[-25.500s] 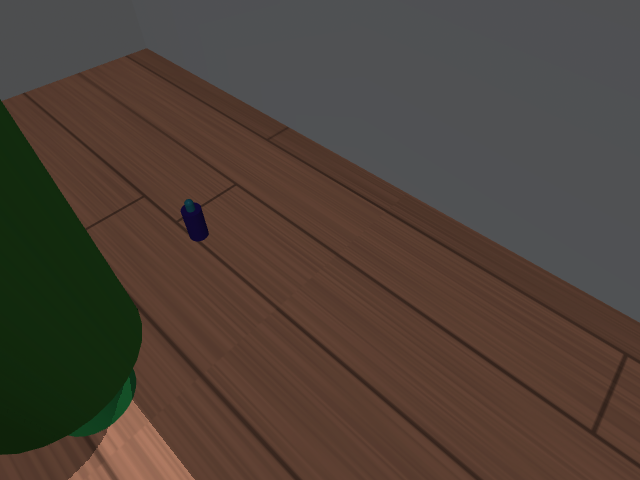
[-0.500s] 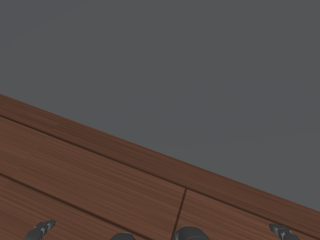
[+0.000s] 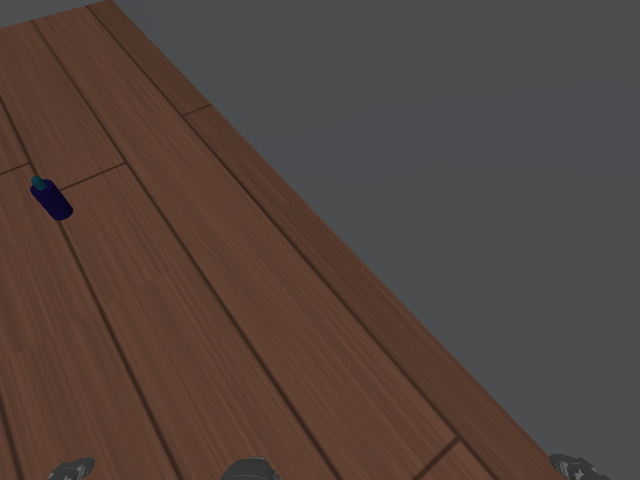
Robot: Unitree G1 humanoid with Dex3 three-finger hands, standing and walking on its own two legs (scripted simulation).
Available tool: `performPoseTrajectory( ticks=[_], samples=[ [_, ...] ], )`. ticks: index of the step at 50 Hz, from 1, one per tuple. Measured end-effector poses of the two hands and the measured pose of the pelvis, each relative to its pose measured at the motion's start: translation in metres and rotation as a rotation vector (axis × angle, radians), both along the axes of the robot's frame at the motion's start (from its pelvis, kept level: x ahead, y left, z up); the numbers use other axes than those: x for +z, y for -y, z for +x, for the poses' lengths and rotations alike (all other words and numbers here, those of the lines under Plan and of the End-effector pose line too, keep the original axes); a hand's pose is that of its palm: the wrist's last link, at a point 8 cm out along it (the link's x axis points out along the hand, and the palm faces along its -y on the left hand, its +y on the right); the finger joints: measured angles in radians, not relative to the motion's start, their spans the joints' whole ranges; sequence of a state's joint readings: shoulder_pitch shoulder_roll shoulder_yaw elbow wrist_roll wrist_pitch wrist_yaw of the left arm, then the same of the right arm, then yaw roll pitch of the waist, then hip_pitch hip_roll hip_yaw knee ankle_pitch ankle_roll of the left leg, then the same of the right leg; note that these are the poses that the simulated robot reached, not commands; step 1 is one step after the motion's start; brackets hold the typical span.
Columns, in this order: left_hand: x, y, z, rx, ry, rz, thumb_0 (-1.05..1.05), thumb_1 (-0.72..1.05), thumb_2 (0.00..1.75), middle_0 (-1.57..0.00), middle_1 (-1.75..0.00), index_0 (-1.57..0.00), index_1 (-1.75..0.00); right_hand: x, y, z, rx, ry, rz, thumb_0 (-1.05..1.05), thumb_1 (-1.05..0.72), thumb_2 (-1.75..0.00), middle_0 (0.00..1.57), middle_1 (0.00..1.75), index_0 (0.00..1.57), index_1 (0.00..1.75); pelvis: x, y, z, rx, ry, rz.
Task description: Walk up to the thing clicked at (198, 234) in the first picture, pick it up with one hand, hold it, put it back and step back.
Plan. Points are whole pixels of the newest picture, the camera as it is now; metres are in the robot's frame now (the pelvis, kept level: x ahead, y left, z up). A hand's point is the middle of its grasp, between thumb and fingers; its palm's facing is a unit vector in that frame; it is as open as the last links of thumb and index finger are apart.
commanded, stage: walk up
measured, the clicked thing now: (49, 196) +1.04 +1.08 -0.67
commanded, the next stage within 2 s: stand in 1.90 s
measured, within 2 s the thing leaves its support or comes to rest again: neither
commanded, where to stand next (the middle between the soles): +0.10 +0.02 m, yaw +41 degrees
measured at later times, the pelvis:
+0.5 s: pelvis +0.02 -0.02 -0.01, yaw +23 degrees
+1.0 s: pelvis +0.03 -0.02 -0.02, yaw +37 degrees
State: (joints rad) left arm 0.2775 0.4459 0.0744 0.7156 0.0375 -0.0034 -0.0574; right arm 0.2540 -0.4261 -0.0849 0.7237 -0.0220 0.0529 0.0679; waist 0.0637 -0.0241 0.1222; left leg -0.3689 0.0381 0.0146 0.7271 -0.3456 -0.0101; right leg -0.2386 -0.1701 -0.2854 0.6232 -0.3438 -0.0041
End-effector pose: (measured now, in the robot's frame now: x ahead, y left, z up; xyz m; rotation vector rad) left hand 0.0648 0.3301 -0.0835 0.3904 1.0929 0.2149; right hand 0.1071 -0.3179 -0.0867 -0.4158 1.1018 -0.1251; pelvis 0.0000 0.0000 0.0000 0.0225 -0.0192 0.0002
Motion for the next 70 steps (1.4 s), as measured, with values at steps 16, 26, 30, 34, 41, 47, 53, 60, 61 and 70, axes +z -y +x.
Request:
performPoseTrajectory(
  ticks=[16, 26, 30, 34, 41, 47, 53, 60, 61, 70],
  samples=[
    [-0.028, 0.015, -0.034, 0.206, 0.027, -0.016, 0.01, 0.9, 0.9, -0.2, -0.3, -0.2, -0.3, -0.013, -0.015, 0.084, 0.209, 0.083, -0.04, 0.01, -0.9, -0.9, 0.2, 0.3, 0.2, 0.3, -0.022, 0.013, 0.021, 0.252, 0.006, -0.02],
    [0.0, 0.023, -0.087, 0.357, 0.039, 0.045, 0.01, 0.9, 0.9, -0.21, -0.3, -0.21, -0.3, -0.015, -0.04, 0.132, 0.365, 0.042, 0.01, 0.01, -0.9, -0.9, 0.2, 0.3, 0.2, 0.3, -0.008, 0.021, 0.021, 0.408, 0.015, 0.008],
    [-0.004, 0.008, -0.118, 0.425, 0.018, 0.057, 0.01, 0.9, 0.9, -0.21, -0.3, -0.21, -0.3, -0.016, -0.054, 0.143, 0.412, 0.022, -0.009, 0.01, -0.9, -0.9, 0.2, 0.3, 0.2, 0.3, -0.013, 0.013, 0.021, 0.455, 0.014, 0.01],
    [-0.024, -0.007, -0.144, 0.505, -0.018, 0.049, 0.01, 0.9, 0.9, -0.2, -0.3, -0.2, -0.3, -0.021, -0.07, 0.15, 0.444, 0.045, -0.046, 0.01, -0.9, -0.9, 0.2, 0.3, 0.2, 0.3, -0.026, 0.001, 0.021, 0.486, 0.016, 0.028],
    [-0.037, 0.013, -0.158, 0.584, -0.055, -0.006, 0.01, 0.91, 0.9, -0.2, -0.3, -0.2, -0.3, -0.019, -0.085, 0.161, 0.498, 0.044, -0.058, 0.01, -0.9, -0.9, 0.2, 0.3, 0.2, 0.3, -0.023, 0.003, 0.026, 0.561, 0.011, -0.01],
    [-0.043, 0.048, -0.168, 0.628, -0.059, -0.024, 0.01, 0.9, 0.9, -0.2, -0.3, -0.2, -0.3, -0.034, -0.094, 0.185, 0.537, 0.041, -0.035, 0.01, -0.9, -0.9, 0.2, 0.3, 0.2, 0.3, -0.029, 0.015, 0.031, 0.614, 0.026, -0.032],
    [-0.033, 0.064, -0.184, 0.675, -0.061, -0.048, 0.01, 0.9, 0.9, -0.21, -0.3, -0.2, -0.3, -0.027, -0.117, 0.198, 0.604, 0.03, -0.016, 0.01, -0.9, -0.9, 0.2, 0.3, 0.2, 0.3, -0.016, 0.011, 0.028, 0.664, 0.017, 0.002],
    [-0.043, 0.048, -0.209, 0.745, -0.086, -0.055, 0.01, 0.9, 0.9, -0.21, -0.3, -0.2, -0.3, -0.026, -0.139, 0.195, 0.642, 0.044, -0.029, 0.01, -0.9, -0.9, 0.2, 0.3, 0.2, 0.3, -0.021, -0.002, 0.021, 0.7, 0.015, 0.009],
    [-0.044, 0.047, -0.21, 0.755, -0.09, -0.057, 0.01, 0.9, 0.9, -0.2, -0.3, -0.2, -0.3, -0.026, -0.141, 0.193, 0.644, 0.041, -0.028, 0.01, -0.9, -0.9, 0.2, 0.3, 0.2, 0.3, -0.021, -0.003, 0.021, 0.706, 0.017, 0.003],
    [-0.039, 0.057, -0.207, 0.774, -0.087, -0.061, 0.01, 0.91, 0.9, -0.2, -0.3, -0.2, -0.3, -0.029, -0.151, 0.194, 0.642, 0.013, 0.011, 0.01, -0.9, -0.9, 0.2, 0.3, 0.2, 0.3, -0.014, 0.005, 0.027, 0.726, 0.035, -0.028]
  ],
)
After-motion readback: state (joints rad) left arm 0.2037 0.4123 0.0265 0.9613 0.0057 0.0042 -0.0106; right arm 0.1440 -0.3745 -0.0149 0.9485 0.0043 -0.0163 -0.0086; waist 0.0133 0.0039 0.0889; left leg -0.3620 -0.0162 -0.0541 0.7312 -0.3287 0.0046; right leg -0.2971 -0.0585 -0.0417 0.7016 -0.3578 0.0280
